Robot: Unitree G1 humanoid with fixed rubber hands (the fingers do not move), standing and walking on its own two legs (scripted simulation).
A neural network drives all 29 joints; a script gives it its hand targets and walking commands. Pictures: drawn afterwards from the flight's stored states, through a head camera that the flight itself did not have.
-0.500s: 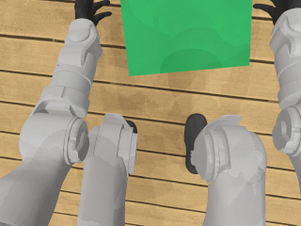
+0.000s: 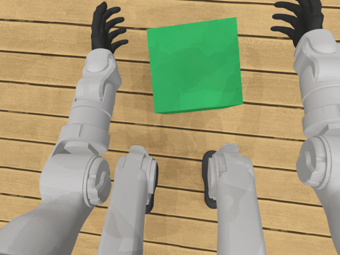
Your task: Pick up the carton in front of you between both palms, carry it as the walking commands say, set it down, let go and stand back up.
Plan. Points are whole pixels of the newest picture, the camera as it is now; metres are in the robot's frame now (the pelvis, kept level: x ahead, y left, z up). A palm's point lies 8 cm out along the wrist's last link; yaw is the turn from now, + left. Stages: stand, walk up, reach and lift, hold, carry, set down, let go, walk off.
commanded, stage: set down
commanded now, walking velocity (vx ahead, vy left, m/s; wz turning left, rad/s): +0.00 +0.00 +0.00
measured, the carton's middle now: (192, 76) +0.50 -0.06 -0.33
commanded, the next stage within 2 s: let go in 0.58 s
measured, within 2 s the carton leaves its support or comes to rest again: neither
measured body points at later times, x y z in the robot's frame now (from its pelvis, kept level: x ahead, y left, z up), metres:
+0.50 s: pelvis +0.02 -0.01 +0.13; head +0.33 -0.06 +0.46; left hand +0.53 +0.13 +0.03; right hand +0.54 -0.28 +0.03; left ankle +0.10 +0.13 -0.42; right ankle +0.11 -0.12 -0.42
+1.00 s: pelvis +0.08 -0.01 +0.25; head +0.31 -0.05 +0.64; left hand +0.45 +0.17 +0.14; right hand +0.43 -0.28 +0.13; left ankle +0.10 +0.13 -0.42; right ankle +0.11 -0.12 -0.42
